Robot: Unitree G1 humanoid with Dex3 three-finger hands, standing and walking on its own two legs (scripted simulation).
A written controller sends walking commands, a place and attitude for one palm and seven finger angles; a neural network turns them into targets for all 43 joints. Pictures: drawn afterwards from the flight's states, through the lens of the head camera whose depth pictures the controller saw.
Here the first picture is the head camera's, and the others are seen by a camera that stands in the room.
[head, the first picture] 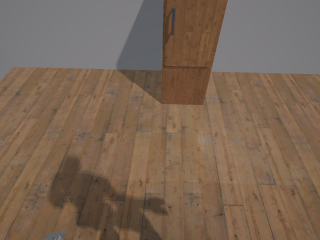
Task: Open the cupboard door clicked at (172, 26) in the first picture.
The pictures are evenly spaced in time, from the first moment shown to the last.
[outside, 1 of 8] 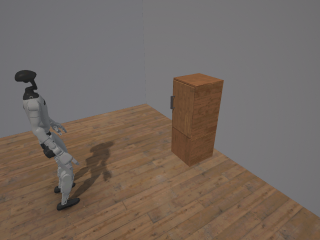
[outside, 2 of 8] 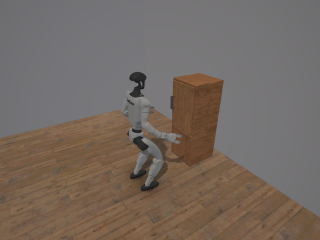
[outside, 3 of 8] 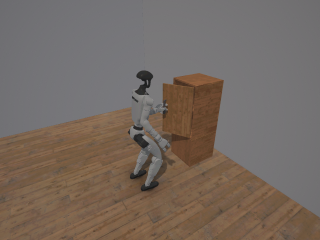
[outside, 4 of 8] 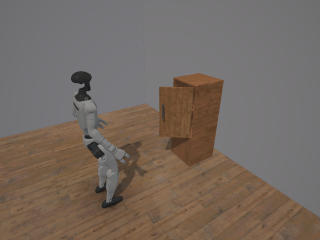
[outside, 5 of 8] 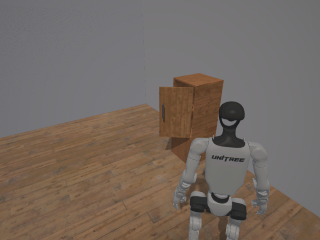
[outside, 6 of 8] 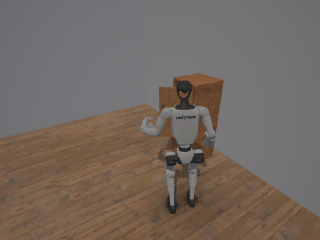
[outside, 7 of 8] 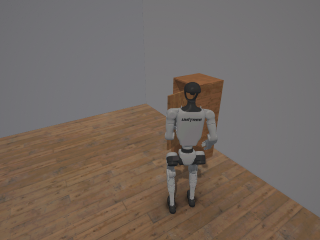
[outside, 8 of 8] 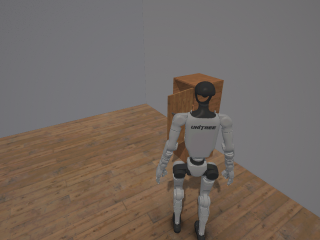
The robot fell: no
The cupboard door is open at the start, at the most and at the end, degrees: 0 100 100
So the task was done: yes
